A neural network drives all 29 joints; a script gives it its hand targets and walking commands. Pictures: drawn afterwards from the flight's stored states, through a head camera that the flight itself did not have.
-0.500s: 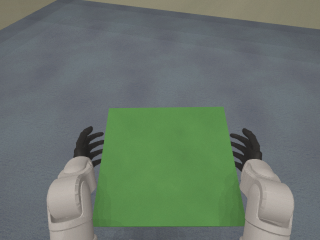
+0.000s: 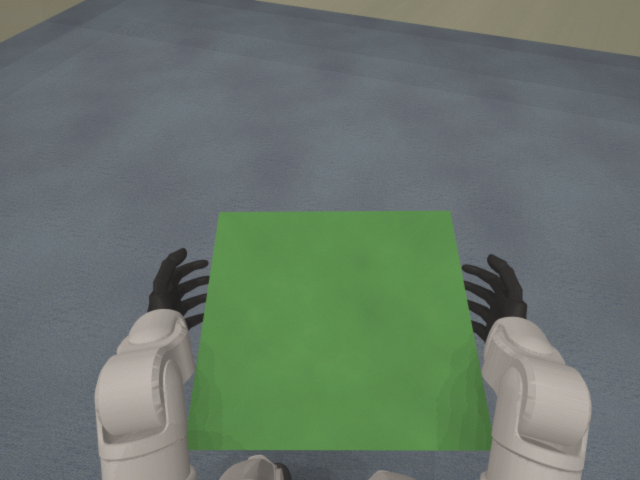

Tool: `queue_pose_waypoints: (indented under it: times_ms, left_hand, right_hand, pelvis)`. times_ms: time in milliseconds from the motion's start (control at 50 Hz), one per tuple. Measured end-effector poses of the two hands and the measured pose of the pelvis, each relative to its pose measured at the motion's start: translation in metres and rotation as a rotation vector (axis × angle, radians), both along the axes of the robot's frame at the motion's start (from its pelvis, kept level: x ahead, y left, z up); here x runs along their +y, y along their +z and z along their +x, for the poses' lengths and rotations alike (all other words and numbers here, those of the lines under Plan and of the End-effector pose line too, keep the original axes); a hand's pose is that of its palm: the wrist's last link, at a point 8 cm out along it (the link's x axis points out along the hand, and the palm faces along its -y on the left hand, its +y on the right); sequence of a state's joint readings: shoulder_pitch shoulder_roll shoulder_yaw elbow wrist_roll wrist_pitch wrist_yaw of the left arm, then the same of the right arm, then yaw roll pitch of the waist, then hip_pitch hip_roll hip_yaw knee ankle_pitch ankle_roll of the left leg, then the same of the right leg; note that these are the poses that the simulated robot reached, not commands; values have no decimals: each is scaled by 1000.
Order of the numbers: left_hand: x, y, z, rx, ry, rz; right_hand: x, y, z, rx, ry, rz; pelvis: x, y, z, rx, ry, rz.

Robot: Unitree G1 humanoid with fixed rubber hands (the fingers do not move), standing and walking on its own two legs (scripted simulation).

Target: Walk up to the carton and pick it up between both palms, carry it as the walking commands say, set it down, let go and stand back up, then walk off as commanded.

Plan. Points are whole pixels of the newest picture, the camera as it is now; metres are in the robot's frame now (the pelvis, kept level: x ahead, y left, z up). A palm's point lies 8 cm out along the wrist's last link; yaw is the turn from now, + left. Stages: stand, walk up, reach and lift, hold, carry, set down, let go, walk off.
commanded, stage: carry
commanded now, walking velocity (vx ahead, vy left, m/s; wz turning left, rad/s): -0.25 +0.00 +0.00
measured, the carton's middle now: (334, 335) +0.28 -0.01 +0.01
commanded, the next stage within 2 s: none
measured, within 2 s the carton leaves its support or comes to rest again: neither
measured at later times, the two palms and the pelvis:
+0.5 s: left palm (135, 367) +0.20 +0.19 +0.12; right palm (522, 390) +0.18 -0.17 +0.12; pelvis -0.07 +0.02 +0.02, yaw -1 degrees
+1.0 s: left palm out of the picture +0.04 +0.19 +0.11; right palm out of the picture +0.02 -0.17 +0.10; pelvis -0.22 +0.02 +0.02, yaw -2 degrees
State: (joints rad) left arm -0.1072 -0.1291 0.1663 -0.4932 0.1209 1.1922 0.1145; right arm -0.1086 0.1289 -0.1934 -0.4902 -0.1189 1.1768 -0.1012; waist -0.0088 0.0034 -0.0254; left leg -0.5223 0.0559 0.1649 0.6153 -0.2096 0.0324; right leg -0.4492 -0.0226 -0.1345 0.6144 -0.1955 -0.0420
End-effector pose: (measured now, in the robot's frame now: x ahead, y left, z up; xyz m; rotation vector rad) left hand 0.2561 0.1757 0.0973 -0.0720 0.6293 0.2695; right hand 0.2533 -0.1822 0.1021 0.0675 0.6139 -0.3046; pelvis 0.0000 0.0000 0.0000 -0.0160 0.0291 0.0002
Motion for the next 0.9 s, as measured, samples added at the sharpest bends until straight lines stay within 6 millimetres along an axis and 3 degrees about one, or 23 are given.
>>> queue_pose_waypoints:
  times_ms: [100,160,320,460,560,660,760,900]
  left_hand:
    - [9,-9,-8,7,-10,-10]
    - [12,-8,-17,31,-4,-10]
    - [18,18,-49,-7,54,24]
    - [9,22,-59,0,-10,14]
    - [19,11,-68,-11,-61,-2]
    - [38,-7,-106,43,-22,-28]
    - [46,3,-149,24,28,-1]
    - [25,13,-192,-2,22,37]
  right_hand:
    - [10,-7,-12,6,-11,-8]
    - [12,-6,-19,30,-9,-3]
    - [18,8,-32,-6,57,20]
    - [9,17,-62,0,-7,10]
    - [20,13,-89,-10,-58,-7]
    - [38,2,-115,44,-22,-29]
    - [46,4,-139,26,30,-6]
    - [25,-2,-185,0,26,30]
  pelvis:
    - [11,-7,-9,-13,-3,-13]
    - [13,-1,-17,-8,-5,-17]
    - [8,13,-37,16,-9,8]
    - [16,20,-59,27,-26,71]
    - [35,9,-81,40,-23,44]
    - [43,9,-111,31,-10,26]
    - [39,11,-138,31,-7,5]
    - [23,7,-181,28,-24,20]
